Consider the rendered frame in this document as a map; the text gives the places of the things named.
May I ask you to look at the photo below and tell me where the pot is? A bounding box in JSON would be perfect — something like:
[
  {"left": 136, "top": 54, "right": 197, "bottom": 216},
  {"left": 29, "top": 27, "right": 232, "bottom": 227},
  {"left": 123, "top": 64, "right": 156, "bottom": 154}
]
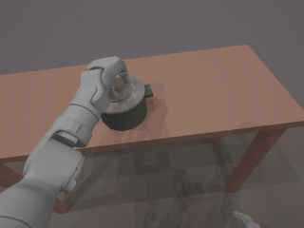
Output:
[{"left": 101, "top": 84, "right": 154, "bottom": 131}]

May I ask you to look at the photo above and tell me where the robot left hand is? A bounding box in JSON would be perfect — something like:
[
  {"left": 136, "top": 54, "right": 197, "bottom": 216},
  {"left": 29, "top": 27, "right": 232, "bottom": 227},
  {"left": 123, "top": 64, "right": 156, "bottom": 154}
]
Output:
[{"left": 86, "top": 56, "right": 129, "bottom": 100}]

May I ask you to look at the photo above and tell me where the left robot forearm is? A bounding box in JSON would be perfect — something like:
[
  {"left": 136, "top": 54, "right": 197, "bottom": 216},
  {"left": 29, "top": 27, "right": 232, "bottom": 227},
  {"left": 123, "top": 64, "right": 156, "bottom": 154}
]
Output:
[{"left": 23, "top": 65, "right": 113, "bottom": 177}]

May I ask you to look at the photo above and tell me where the table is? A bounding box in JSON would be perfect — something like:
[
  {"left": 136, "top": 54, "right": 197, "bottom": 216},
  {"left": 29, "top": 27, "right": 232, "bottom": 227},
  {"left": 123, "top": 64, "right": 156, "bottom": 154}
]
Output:
[{"left": 0, "top": 45, "right": 304, "bottom": 215}]

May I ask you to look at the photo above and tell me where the robot right hand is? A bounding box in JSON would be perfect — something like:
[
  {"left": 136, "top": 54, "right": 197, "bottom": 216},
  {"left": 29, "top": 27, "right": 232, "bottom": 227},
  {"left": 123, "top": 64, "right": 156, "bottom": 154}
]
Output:
[{"left": 233, "top": 211, "right": 260, "bottom": 228}]

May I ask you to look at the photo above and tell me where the left robot upper arm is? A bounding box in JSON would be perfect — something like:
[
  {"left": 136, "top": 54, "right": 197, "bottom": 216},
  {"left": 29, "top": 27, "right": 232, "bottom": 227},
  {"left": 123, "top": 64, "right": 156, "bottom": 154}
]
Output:
[{"left": 0, "top": 139, "right": 86, "bottom": 228}]

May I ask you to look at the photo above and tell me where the lid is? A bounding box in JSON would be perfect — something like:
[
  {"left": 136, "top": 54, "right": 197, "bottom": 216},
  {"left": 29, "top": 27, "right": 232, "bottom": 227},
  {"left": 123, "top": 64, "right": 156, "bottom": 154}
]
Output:
[{"left": 104, "top": 74, "right": 145, "bottom": 115}]

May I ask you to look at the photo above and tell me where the knob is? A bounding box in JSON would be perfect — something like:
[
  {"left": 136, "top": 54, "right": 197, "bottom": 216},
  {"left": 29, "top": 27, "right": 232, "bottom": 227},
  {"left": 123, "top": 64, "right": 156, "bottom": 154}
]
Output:
[{"left": 112, "top": 76, "right": 125, "bottom": 93}]

